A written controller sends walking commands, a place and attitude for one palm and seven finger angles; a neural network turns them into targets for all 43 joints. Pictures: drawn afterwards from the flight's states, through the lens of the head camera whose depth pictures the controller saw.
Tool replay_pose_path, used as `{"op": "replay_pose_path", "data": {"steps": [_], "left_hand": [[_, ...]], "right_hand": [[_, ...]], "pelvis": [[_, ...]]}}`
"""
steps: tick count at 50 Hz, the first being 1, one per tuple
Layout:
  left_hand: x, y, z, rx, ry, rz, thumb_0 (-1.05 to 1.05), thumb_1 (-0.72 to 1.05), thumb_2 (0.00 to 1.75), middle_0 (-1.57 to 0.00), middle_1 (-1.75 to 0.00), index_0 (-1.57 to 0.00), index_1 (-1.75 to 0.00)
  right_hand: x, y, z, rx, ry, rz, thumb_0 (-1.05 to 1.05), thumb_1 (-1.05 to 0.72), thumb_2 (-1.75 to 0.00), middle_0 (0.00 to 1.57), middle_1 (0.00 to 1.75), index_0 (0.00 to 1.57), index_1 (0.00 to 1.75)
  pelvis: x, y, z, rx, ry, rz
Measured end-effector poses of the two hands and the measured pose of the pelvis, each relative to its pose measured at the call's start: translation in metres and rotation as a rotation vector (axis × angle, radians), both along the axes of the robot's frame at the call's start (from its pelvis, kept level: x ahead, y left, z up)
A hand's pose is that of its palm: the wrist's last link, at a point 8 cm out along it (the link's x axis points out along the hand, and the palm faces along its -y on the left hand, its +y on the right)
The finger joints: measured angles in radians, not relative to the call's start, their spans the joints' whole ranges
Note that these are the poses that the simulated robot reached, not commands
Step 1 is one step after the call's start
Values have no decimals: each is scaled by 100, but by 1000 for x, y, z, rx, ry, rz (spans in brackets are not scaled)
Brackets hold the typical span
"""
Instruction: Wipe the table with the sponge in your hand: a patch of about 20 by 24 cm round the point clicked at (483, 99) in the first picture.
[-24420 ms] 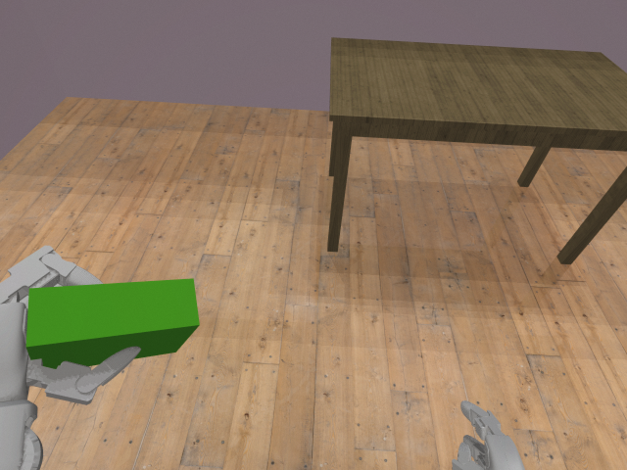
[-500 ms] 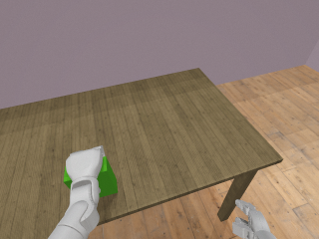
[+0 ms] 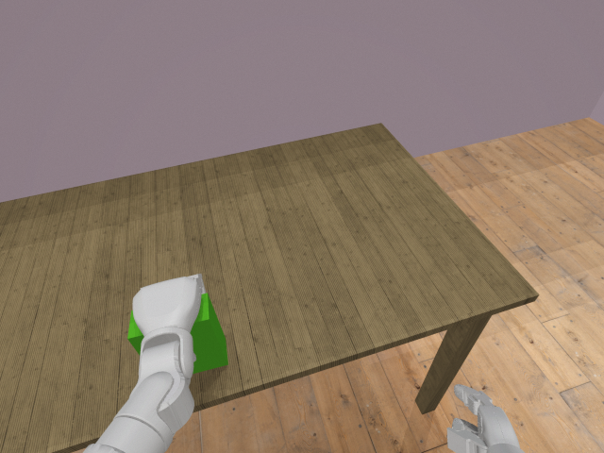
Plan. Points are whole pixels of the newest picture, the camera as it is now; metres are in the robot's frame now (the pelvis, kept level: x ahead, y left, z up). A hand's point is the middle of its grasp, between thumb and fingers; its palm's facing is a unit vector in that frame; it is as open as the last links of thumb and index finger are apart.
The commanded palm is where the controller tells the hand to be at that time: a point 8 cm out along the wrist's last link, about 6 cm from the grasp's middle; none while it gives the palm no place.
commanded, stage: slide across to the third lane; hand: left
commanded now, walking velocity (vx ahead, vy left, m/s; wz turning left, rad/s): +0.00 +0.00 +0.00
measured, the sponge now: (186, 346) +0.28 +0.23 -0.05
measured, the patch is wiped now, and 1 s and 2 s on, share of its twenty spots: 0.75 0.75 0.85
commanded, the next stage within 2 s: wipe forward along the third lane in 0.56 s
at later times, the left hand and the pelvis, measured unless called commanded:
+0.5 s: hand (222, 316) +0.30 +0.17 +0.00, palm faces -0.06 -0.06 -1.00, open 9.4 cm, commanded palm +0.27 +0.14 +0.05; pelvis +0.00 -0.01 +0.00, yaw +0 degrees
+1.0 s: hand (231, 300) +0.33 +0.16 +0.00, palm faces -0.08 -0.03 -1.00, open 9.4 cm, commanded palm +0.31 +0.16 +0.04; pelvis -0.02 -0.02 +0.00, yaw +0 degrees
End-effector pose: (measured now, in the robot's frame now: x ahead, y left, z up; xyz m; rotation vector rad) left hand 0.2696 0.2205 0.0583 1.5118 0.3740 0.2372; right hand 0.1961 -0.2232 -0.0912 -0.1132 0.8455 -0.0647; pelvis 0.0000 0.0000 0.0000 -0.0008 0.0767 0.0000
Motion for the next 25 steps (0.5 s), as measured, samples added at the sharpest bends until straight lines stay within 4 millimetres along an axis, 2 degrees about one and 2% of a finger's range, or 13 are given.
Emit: {"op": "replay_pose_path", "data": {"steps": [10, 18, 25], "left_hand": [[8, -23, 2, -6, -10, -73, 0, -46, 110, -76, -147, -79, -145], [13, -47, 2, -8, -24, -93, 0, -46, 110, -76, -147, -80, -144], [17, -57, 1, -10, -19, -83, 0, -46, 110, -77, -147, -80, -144]], "right_hand": [[0, 6, -3, 26, 5, 12, 2, -90, -90, 20, 29, 20, 30], [9, 12, 1, 57, -10, 31, 2, -90, -90, 20, 29, 20, 30], [14, 9, 7, 57, -20, 40, 2, -90, -90, 20, 29, 20, 30]], "pelvis": [[-1, 0, 1, 1, -7, 6], [-2, -3, 2, 3, -10, 4], [-4, -7, 2, 5, -13, 3]]}}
